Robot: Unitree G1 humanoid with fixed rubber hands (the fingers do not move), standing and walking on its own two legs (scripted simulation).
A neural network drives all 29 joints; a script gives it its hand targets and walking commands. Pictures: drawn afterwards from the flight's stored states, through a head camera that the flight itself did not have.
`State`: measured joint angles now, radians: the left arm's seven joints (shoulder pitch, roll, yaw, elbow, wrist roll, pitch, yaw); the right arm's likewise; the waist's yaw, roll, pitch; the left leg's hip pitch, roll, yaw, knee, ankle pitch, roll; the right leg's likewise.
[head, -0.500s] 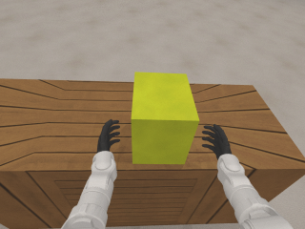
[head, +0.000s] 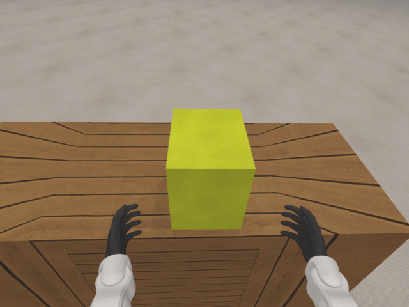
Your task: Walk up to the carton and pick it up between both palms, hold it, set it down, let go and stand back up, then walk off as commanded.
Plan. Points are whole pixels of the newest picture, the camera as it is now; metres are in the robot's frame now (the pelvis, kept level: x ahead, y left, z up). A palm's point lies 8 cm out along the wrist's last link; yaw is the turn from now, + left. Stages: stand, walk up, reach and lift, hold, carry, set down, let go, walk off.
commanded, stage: set down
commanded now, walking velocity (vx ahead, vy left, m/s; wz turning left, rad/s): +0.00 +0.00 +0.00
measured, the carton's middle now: (206, 168) +0.47 +0.00 +0.00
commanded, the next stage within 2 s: let go in 1.70 s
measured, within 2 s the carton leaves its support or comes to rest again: neither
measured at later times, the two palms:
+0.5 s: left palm (103, 257) +0.22 +0.20 +0.00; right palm (310, 261) +0.21 -0.20 +0.01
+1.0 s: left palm (100, 275) +0.20 +0.21 -0.03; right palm (310, 272) +0.21 -0.21 -0.03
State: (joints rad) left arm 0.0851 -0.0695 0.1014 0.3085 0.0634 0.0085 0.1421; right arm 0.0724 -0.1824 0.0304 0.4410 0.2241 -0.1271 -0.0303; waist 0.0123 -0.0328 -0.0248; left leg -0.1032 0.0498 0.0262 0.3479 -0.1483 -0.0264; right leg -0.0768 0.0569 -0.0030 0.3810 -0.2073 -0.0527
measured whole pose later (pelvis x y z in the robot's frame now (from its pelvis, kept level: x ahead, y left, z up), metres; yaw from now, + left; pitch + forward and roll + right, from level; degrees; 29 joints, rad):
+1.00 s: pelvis +0.03 +0.00 +0.00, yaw +0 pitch -3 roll +1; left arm 0.27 0.07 0.09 0.26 -0.01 0.05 0.00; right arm 0.28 -0.18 0.04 0.36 0.19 -0.14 -0.03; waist 0.01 -0.04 0.04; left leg -0.09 0.03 0.03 0.32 -0.17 -0.03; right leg -0.07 0.04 0.00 0.37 -0.24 -0.05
